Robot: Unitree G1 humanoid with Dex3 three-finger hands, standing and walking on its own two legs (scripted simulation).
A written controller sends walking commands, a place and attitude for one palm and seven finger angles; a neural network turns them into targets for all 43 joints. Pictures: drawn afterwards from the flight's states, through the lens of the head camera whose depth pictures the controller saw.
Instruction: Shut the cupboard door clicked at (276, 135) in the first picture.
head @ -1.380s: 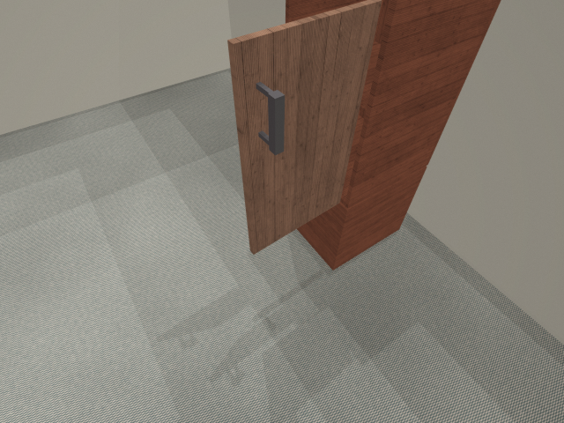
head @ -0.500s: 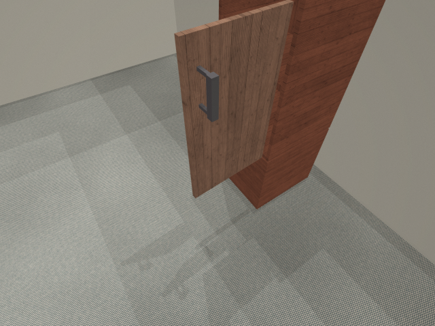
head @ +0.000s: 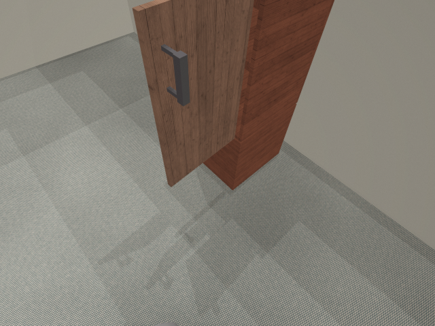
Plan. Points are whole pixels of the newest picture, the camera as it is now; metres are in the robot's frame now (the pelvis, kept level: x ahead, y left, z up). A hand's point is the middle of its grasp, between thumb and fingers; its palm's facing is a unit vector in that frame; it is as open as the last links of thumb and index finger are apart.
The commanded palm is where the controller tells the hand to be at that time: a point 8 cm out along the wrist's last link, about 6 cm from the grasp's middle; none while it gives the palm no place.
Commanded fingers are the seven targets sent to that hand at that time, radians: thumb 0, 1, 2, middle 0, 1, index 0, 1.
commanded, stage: walk to a spot facing it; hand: left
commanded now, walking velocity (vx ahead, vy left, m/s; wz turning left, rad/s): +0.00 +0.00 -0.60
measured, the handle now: (175, 75) +0.58 +0.15 +0.12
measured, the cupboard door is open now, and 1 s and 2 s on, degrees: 93 93 93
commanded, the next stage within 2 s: none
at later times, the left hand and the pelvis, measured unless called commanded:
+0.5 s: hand out of the picture +0.11 +0.14 -0.17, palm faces -0.27 -0.93 -0.25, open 7.4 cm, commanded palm none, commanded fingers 0.00 0.90 0.90 -0.20 -0.30 -0.20 -0.30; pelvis -0.01 -0.03 +0.00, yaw -18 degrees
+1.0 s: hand (197, 316) +0.16 +0.05 -0.15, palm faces -0.55 -0.79 -0.28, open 7.4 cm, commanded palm none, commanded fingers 0.00 0.90 0.90 -0.20 -0.30 -0.20 -0.30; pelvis -0.04 -0.07 +0.00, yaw -36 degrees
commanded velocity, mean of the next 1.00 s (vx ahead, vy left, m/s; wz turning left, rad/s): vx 0.03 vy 0.00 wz -0.60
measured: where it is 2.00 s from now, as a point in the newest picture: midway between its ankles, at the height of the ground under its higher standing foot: outside the picture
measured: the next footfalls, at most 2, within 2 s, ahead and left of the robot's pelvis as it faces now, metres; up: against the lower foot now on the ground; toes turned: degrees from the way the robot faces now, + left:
right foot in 0.28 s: +0.01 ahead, -0.17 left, +0.00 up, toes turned -13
left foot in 0.54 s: +0.08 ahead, +0.08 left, +0.00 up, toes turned -17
